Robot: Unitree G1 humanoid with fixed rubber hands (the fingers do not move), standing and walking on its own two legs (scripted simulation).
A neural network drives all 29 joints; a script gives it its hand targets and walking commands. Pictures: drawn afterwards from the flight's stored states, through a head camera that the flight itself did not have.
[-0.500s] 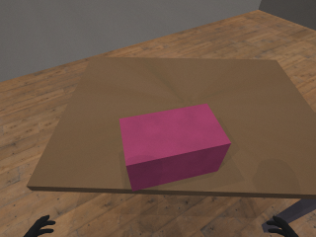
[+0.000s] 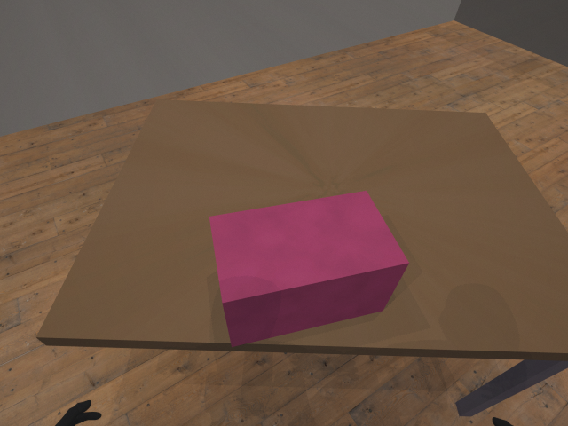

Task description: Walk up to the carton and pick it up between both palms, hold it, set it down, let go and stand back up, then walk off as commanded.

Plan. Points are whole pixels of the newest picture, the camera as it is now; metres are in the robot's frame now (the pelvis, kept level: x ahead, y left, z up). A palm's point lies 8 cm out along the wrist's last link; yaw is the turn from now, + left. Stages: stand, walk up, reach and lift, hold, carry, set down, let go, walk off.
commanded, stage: walk up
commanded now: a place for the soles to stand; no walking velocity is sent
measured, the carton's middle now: (301, 266) +0.40 -0.03 -0.05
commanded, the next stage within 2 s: reach and lift in 0.74 s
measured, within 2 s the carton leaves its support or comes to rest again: neither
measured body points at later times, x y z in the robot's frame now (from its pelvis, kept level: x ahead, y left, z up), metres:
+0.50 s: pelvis +0.01 +0.01 +0.00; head +0.01 +0.01 +0.45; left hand +0.11 +0.33 -0.11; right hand +0.11 -0.32 -0.11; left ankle -0.01 +0.15 -0.74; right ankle +0.02 -0.14 -0.74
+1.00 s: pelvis -0.02 -0.01 -0.02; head +0.03 -0.01 +0.43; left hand +0.21 +0.27 -0.08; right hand +0.16 -0.32 -0.10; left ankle -0.01 +0.15 -0.74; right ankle +0.02 -0.14 -0.74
